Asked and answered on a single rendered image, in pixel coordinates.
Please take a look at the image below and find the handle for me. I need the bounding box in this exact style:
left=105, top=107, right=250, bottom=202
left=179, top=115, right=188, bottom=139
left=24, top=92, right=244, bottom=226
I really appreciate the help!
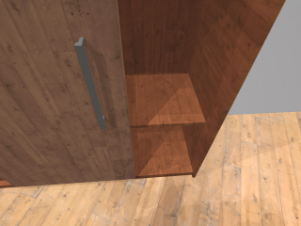
left=74, top=37, right=105, bottom=130

